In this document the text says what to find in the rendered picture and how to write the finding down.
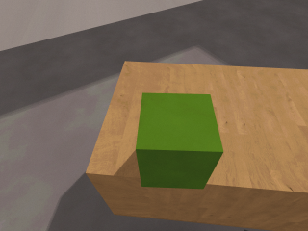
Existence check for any pedestal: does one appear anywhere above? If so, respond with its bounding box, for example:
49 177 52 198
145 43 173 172
86 61 308 231

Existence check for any carton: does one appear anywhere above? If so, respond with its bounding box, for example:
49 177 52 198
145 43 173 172
136 92 224 190

